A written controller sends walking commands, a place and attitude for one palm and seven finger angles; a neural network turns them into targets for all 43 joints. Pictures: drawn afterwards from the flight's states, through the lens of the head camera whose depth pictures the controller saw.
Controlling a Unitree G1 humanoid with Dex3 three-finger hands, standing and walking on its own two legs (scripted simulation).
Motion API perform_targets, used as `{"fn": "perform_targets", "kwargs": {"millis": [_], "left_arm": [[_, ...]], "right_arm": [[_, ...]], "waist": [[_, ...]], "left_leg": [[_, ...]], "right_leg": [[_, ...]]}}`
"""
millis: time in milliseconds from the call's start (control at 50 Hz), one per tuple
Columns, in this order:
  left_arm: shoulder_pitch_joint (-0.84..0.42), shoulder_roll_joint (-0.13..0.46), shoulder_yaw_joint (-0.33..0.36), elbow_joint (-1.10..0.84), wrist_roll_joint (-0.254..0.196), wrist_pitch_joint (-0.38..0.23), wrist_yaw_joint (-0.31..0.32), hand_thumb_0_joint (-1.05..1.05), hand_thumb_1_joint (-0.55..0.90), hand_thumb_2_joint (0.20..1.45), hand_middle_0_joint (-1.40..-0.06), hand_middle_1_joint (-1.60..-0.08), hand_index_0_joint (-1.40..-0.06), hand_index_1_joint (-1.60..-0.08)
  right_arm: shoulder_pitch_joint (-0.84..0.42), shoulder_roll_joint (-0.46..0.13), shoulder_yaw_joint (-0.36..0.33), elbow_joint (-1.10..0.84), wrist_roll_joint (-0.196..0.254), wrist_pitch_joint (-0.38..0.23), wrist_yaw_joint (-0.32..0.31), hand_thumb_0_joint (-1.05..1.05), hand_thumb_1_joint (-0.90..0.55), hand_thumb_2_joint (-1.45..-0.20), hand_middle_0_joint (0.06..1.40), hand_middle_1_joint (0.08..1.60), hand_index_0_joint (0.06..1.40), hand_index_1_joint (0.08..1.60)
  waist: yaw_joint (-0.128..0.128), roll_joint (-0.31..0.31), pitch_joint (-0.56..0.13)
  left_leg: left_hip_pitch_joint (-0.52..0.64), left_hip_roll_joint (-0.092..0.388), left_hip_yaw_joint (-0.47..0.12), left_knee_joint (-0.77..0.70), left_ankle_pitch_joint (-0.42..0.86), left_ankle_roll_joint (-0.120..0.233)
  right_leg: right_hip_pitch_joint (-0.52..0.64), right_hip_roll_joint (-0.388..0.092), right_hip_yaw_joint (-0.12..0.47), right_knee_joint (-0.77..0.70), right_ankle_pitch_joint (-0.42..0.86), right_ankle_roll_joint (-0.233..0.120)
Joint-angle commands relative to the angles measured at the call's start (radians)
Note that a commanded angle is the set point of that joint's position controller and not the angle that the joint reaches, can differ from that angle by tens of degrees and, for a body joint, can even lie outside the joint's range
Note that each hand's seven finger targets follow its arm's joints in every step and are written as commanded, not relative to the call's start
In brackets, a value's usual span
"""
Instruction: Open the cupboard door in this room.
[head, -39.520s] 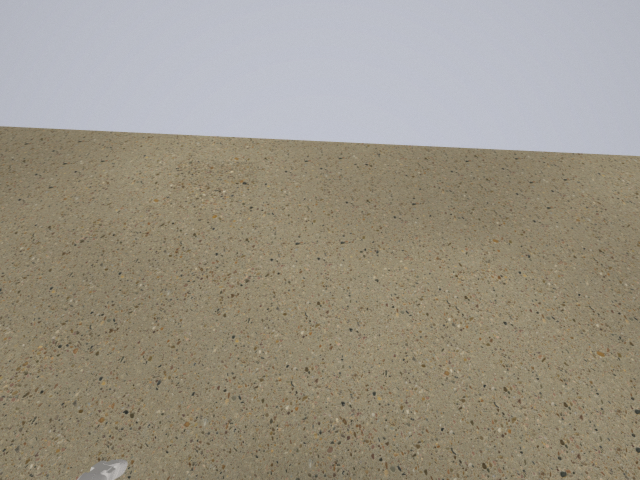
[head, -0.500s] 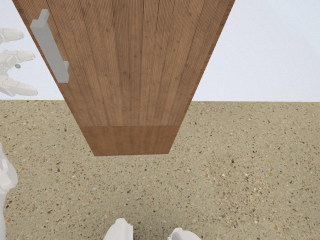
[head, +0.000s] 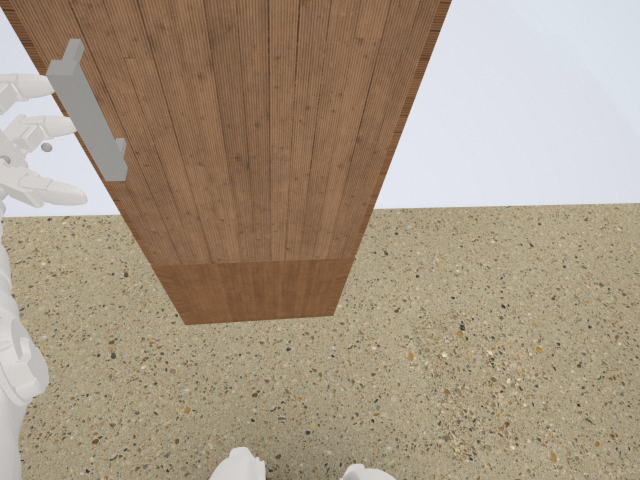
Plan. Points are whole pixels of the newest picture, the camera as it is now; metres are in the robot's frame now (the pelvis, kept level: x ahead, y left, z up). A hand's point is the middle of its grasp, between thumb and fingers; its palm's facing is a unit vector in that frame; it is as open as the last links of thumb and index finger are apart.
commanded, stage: slide the fingers in behind the handle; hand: left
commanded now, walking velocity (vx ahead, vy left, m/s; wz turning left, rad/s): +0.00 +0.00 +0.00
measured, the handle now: (97, 115) +0.52 +0.24 +0.13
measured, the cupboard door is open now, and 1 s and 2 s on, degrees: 0 0 0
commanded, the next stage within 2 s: close the thumb around the handle in 1.22 s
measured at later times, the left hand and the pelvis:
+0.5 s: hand (71, 152) +0.47 +0.26 +0.12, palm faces +0.07 -1.00 +0.01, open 14.0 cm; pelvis -0.01 +0.00 +0.00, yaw +1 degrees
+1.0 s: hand (92, 151) +0.47 +0.24 +0.12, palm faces +0.07 -1.00 +0.01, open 13.9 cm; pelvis -0.01 -0.01 +0.00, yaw +2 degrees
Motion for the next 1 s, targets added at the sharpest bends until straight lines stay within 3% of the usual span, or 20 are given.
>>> {"fn": "perform_targets", "kwargs": {"millis": [0, 40, 120, 160, 200, 280, 320, 400, 420, 460, 500, 540, 660, 720, 780, 820, 880, 900, 940, 980], "left_arm": [[-0.41, 0.307, 0.018, -0.194, -0.024, -0.052, 0.01, 0.0, -0.5, 0.3, -0.3, -1.2, -0.3, -1.2], [-0.431, 0.27, -0.009, -0.22, -0.022, -0.053, 0.019, 0.0, -0.5, 0.3, -0.3, -1.2, -0.3, -1.2], [-0.463, 0.25, -0.017, -0.206, -0.028, -0.066, 0.033, 0.0, -0.5, 0.3, -0.3, -1.2, -0.3, -1.2], [-0.455, 0.25, -0.012, -0.206, -0.03, -0.071, 0.038, 0.0, -0.5, 0.3, -0.3, -1.2, -0.3, -1.2], [-0.48, 0.189, -0.068, -0.209, -0.023, -0.069, 0.042, 0.0, -0.5, 0.3, -0.3, -1.2, -0.3, -1.2], [-0.486, 0.212, -0.037, -0.221, -0.027, -0.069, 0.06, 0.0, -0.5, 0.3, -0.3, -1.2, -0.3, -1.2], [-0.49, 0.163, -0.076, -0.232, -0.025, -0.068, 0.066, 0.0, -0.5, 0.3, -0.3, -1.2, -0.3, -1.2], [-0.513, 0.168, -0.071, -0.228, -0.018, -0.073, 0.09, 0.0, -0.5, 0.3, -0.3, -1.2, -0.3, -1.2], [-0.526, 0.136, -0.095, -0.241, -0.017, -0.074, 0.091, 0.0, -0.5, 0.3, -0.3, -1.2, -0.3, -1.2], [-0.506, 0.149, -0.077, -0.233, -0.023, -0.077, 0.097, 0.0, -0.5, 0.3, -0.3, -1.2, -0.3, -1.2], [-0.501, 0.144, -0.08, -0.251, -0.02, -0.079, 0.096, 0.0, -0.5, 0.3, -0.3, -1.2, -0.3, -1.2], [-0.495, 0.116, -0.098, -0.229, -0.025, -0.074, 0.093, 0.0, -0.5, 0.3, -0.3, -1.2, -0.3, -1.2], [-0.501, 0.14, -0.073, -0.233, -0.021, -0.078, 0.117, 0.0, -0.5, 0.3, -0.3, -1.2, -0.3, -1.2], [-0.524, 0.111, -0.11, -0.215, -0.012, -0.075, 0.118, 0.0, -0.5, 0.3, -0.3, -1.2, -0.3, -1.2], [-0.519, 0.088, -0.117, -0.226, -0.014, -0.081, 0.121, 0.0, -0.5, 0.3, -0.3, -1.2, -0.3, -1.2], [-0.536, 0.066, -0.136, -0.221, -0.015, -0.078, 0.123, 0.0, -0.5, 0.3, -0.3, -1.2, -0.3, -1.2], [-0.551, 0.148, -0.076, -0.204, -0.012, -0.077, 0.136, 0.0, -0.5, 0.3, -0.3, -1.2, -0.3, -1.2], [-0.555, 0.093, -0.119, -0.219, -0.009, -0.078, 0.136, 0.0, -0.5, 0.3, -0.3, -1.2, -0.3, -1.2], [-0.553, 0.111, -0.107, -0.215, 0.0, -0.081, 0.141, 0.0, -0.5, 0.3, -0.3, -1.2, -0.3, -1.2], [-0.553, 0.078, -0.126, -0.225, -0.001, -0.087, 0.143, 0.0, -0.5, 0.3, -0.3, -1.2, -0.3, -1.2]], "right_arm": [[0.103, -0.196, -0.071, -0.071, 0.0, -0.015, -0.016, 0.0, -0.9, -0.9, 0.2, 0.3, 0.2, 0.3], [0.098, -0.192, -0.072, -0.072, -0.003, -0.021, -0.014, 0.0, -0.9, -0.9, 0.2, 0.3, 0.2, 0.3], [0.095, -0.192, -0.071, -0.061, -0.003, -0.026, -0.017, 0.0, -0.9, -0.9, 0.2, 0.3, 0.2, 0.3], [0.092, -0.193, -0.07, -0.063, -0.005, -0.03, -0.017, 0.0, -0.9, -0.9, 0.2, 0.3, 0.2, 0.3], [0.086, -0.186, -0.069, -0.058, -0.004, -0.033, -0.016, 0.0, -0.9, -0.9, 0.2, 0.3, 0.2, 0.3], [0.089, -0.19, -0.071, -0.054, -0.006, -0.039, -0.016, 0.0, -0.9, -0.9, 0.2, 0.3, 0.2, 0.3], [0.081, -0.182, -0.07, -0.052, -0.006, -0.04, -0.011, 0.0, -0.9, -0.9, 0.2, 0.3, 0.2, 0.3], [0.085, -0.185, -0.071, -0.043, -0.008, -0.043, -0.011, 0.0, -0.9, -0.9, 0.2, 0.3, 0.2, 0.3], [0.085, -0.182, -0.072, -0.041, -0.008, -0.046, -0.009, 0.0, -0.9, -0.9, 0.2, 0.3, 0.2, 0.3], [0.092, -0.184, -0.071, -0.037, -0.011, -0.049, -0.009, 0.0, -0.9, -0.9, 0.2, 0.3, 0.2, 0.3], [0.089, -0.182, -0.075, -0.035, -0.009, -0.049, -0.007, 0.0, -0.9, -0.9, 0.2, 0.3, 0.2, 0.3], [0.086, -0.179, -0.074, -0.031, -0.008, -0.049, -0.005, 0.0, -0.9, -0.9, 0.2, 0.3, 0.2, 0.3], [0.093, -0.178, -0.072, -0.03, -0.011, -0.055, -0.004, 0.0, -0.9, -0.9, 0.2, 0.3, 0.2, 0.3], [0.088, -0.176, -0.072, -0.026, -0.006, -0.054, -0.004, 0.0, -0.9, -0.9, 0.2, 0.3, 0.2, 0.3], [0.091, -0.175, -0.075, -0.027, -0.008, -0.06, -0.001, 0.0, -0.9, -0.9, 0.2, 0.3, 0.2, 0.3], [0.089, -0.175, -0.075, -0.021, -0.008, -0.061, -0.001, 0.0, -0.9, -0.9, 0.2, 0.3, 0.2, 0.3], [0.095, -0.183, -0.072, -0.02, -0.009, -0.064, -0.006, 0.0, -0.9, -0.9, 0.2, 0.3, 0.2, 0.3], [0.089, -0.173, -0.071, -0.024, -0.009, -0.067, -0.003, 0.0, -0.9, -0.9, 0.2, 0.3, 0.2, 0.3], [0.095, -0.176, -0.072, -0.02, -0.011, -0.066, -0.004, 0.0, -0.9, -0.9, 0.2, 0.3, 0.2, 0.3], [0.094, -0.172, -0.074, -0.021, -0.011, -0.069, 0.0, 0.0, -0.9, -0.9, 0.2, 0.3, 0.2, 0.3]], "waist": [[0.016, 0.156, -0.369], [0.011, 0.171, -0.372], [-0.005, 0.132, -0.37], [0.005, 0.148, -0.375], [-0.008, 0.16, -0.371], [0.006, 0.149, -0.413], [0.0, 0.172, -0.397], [-0.004, 0.157, -0.388], [-0.012, 0.168, -0.396], [-0.007, 0.128, -0.395], [-0.001, 0.16, -0.421], [-0.007, 0.141, -0.385], [-0.004, 0.127, -0.379], [-0.022, 0.133, -0.348], [-0.016, 0.137, -0.387], [-0.024, 0.137, -0.36], [-0.013, 0.114, -0.377], [-0.021, 0.149, -0.382], [-0.018, 0.142, -0.377], [-0.017, 0.15, -0.396]], "left_leg": [[0.491, -0.007, -0.093, -0.08, 0.382, -0.002], [0.516, -0.006, -0.096, -0.081, 0.375, -0.003], [0.514, -0.003, -0.101, -0.078, 0.361, -0.004], [0.509, -0.008, -0.098, -0.074, 0.363, -0.003], [0.534, -0.005, -0.108, -0.078, 0.354, -0.007], [0.54, -0.007, -0.106, -0.074, 0.38, -0.007], [0.547, -0.007, -0.105, -0.074, 0.371, -0.009], [0.535, -0.005, -0.115, -0.08, 0.345, -0.009], [0.548, -0.006, -0.115, -0.081, 0.34, -0.009], [0.523, -0.011, -0.11, -0.077, 0.346, -0.003], [0.543, -0.01, -0.106, -0.075, 0.355, -0.006], [0.526, -0.011, -0.106, -0.08, 0.341, -0.005], [0.494, -0.016, -0.098, -0.076, 0.332, 0.001], [0.477, -0.013, -0.096, -0.08, 0.286, -0.001], [0.509, -0.013, -0.1, -0.075, 0.307, -0.002], [0.506, -0.01, -0.108, -0.082, 0.281, -0.005], [0.47, -0.014, -0.104, -0.081, 0.273, 0.0], [0.489, -0.017, -0.1, -0.08, 0.282, -0.001], [0.494, -0.012, -0.107, -0.077, 0.287, -0.004], [0.518, -0.013, -0.108, -0.074, 0.309, -0.005]], "right_leg": [[-0.049, 0.014, 0.009, -0.09, 0.313, -0.006], [-0.069, 0.012, 0.008, -0.094, 0.298, -0.006], [-0.071, 0.01, 0.01, -0.093, 0.292, -0.004], [-0.062, 0.008, 0.012, -0.09, 0.295, -0.009], [-0.094, 0.007, 0.008, -0.092, 0.275, -0.006], [-0.062, 0.005, 0.011, -0.084, 0.303, -0.007], [-0.081, 0.005, 0.009, -0.089, 0.291, -0.007], [-0.086, 0.005, 0.007, -0.088, 0.266, -0.009], [-0.094, 0.005, 0.007, -0.09, 0.26, -0.007], [-0.059, 0.007, 0.01, -0.092, 0.28, -0.009], [-0.059, 0.006, 0.013, -0.09, 0.291, -0.008], [-0.062, 0.007, 0.01, -0.097, 0.283, -0.008], [-0.037, 0.006, 0.016, -0.094, 0.294, -0.008], [-0.065, 0.003, 0.019, -0.099, 0.263, -0.003], [-0.069, 0.005, 0.017, -0.093, 0.269, -0.005], [-0.09, 0.005, 0.012, -0.097, 0.237, -0.006], [-0.056, 0.002, 0.022, -0.093, 0.245, -0.005], [-0.066, 0.001, 0.019, -0.093, 0.25, -0.005], [-0.077, 0.002, 0.015, -0.089, 0.245, -0.007], [-0.082, 0.005, 0.014, -0.087, 0.256, -0.007]]}}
